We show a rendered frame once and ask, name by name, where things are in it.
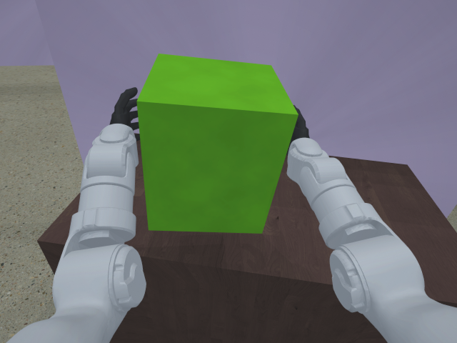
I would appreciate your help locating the left robot hand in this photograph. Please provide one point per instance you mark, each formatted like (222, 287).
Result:
(122, 110)

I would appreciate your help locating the right robot hand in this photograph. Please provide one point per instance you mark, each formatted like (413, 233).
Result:
(300, 130)

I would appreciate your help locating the pedestal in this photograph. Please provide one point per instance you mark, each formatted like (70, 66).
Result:
(274, 287)

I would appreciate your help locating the left robot upper arm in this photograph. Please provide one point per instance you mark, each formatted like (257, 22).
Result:
(93, 291)

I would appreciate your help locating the carton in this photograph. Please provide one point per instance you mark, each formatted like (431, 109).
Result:
(214, 136)

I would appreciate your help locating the robot left forearm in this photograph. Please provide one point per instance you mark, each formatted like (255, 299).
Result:
(105, 216)

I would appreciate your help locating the right robot upper arm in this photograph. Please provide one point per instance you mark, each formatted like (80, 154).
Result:
(379, 278)

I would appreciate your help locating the robot right forearm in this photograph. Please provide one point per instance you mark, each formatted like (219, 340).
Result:
(343, 216)

